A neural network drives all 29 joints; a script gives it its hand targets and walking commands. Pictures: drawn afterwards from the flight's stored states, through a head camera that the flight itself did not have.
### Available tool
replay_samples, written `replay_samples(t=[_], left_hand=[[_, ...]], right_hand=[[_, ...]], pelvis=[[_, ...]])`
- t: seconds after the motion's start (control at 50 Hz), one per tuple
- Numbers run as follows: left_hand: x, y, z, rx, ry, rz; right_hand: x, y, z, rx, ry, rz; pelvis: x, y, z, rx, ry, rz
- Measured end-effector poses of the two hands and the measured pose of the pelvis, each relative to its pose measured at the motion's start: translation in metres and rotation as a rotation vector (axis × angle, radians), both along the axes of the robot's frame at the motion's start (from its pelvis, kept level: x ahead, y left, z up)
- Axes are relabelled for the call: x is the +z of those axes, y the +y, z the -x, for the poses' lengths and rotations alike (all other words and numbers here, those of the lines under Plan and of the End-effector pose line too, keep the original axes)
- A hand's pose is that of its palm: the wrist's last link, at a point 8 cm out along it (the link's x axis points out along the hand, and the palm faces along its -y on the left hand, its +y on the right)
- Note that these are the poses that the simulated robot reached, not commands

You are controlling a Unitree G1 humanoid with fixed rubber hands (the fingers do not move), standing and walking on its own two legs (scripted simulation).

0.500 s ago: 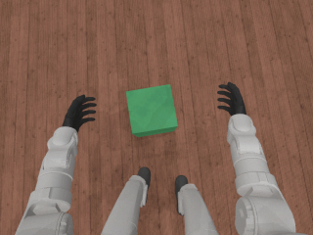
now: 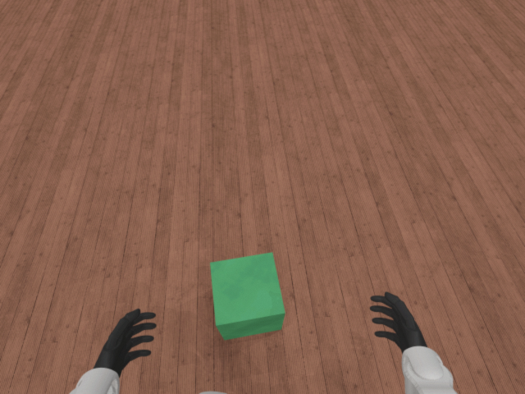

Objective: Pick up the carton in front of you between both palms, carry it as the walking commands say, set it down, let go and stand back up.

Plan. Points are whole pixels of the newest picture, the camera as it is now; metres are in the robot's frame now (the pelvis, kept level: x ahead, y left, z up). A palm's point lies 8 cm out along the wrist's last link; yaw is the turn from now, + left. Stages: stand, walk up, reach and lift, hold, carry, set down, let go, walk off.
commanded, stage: let go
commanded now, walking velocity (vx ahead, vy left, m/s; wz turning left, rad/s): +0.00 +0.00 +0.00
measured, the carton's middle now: (247, 297) +0.42 +0.07 -0.65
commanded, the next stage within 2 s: stand in 0.54 s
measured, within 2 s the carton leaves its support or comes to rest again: neither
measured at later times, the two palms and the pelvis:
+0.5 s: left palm (112, 358) +0.16 +0.23 -0.06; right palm (432, 377) +0.16 -0.24 -0.07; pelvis +0.00 -0.01 +0.00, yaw +0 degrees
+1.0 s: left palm (77, 388) +0.12 +0.29 -0.10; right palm out of the picture +0.12 -0.26 -0.08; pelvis +0.00 +0.02 +0.00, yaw -1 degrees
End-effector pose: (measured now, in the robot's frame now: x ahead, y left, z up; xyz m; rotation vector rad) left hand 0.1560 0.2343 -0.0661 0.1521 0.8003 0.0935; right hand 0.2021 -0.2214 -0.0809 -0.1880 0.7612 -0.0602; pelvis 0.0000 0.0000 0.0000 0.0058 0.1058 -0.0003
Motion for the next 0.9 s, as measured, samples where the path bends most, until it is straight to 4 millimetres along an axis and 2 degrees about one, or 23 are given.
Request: replay_samples(t=[0.18, 0.32, 0.56, 0.74, 0.82, 0.9], left_hand=[[0.003, -0.017, -0.01, -0.04, -0.015, 0.001], [0.003, -0.019, -0.011, -0.046, -0.001, -0.011], [0.006, 0.004, -0.004, 0.006, 0.008, -0.056], [-0.021, 0.042, 0.014, 0.044, 0.031, -0.098], [-0.029, 0.05, 0.022, 0.044, 0.069, -0.11], [-0.033, 0.055, 0.027, 0.042, 0.097, -0.116]], right_hand=[[0.017, -0.026, 0.04, -0.029, 0.029, 0.001], [0.019, -0.029, 0.047, -0.033, 0.033, -0.004], [0.014, -0.014, 0.047, -0.033, 0.018, 0.014], [0.011, -0.049, 0.069, -0.115, 0.079, 0.163], [0.011, -0.054, 0.077, -0.137, 0.102, 0.189], [0.008, -0.049, 0.082, -0.145, 0.125, 0.19]], pelvis=[[0.004, -0.014, -0.003, -0.002, -0.118, -0.006], [0.003, -0.016, -0.001, -0.007, -0.167, -0.004], [-0.001, -0.003, 0.002, 0.005, -0.177, 0.001], [-0.002, 0.007, 0.0, -0.004, -0.138, 0.014], [-0.002, 0.012, -0.001, -0.007, -0.134, 0.017], [-0.002, 0.017, -0.002, -0.01, -0.134, 0.019]])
